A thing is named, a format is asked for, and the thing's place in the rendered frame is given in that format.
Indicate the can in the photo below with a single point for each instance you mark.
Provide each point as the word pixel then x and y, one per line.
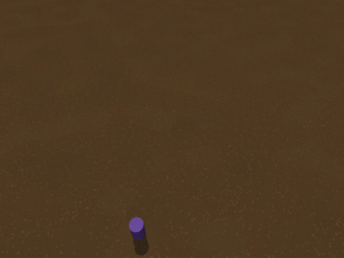
pixel 137 228

